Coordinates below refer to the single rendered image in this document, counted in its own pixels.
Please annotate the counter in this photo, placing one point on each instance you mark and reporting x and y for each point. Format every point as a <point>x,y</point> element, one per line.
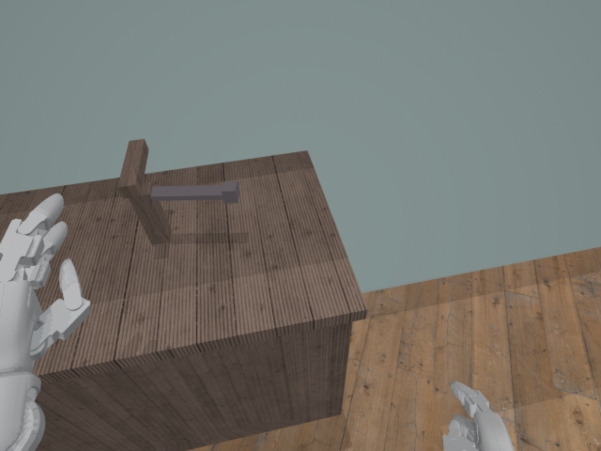
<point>209,321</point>

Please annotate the right robot hand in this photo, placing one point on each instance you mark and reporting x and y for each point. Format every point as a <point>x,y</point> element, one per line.
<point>486,433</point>

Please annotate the left robot forearm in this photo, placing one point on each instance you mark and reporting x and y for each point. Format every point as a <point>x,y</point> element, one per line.
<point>22,421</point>

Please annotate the tap lever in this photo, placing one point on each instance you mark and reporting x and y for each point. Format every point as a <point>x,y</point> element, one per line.
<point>228,192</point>

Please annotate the left robot hand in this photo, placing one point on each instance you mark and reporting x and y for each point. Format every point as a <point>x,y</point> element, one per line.
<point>25,252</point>

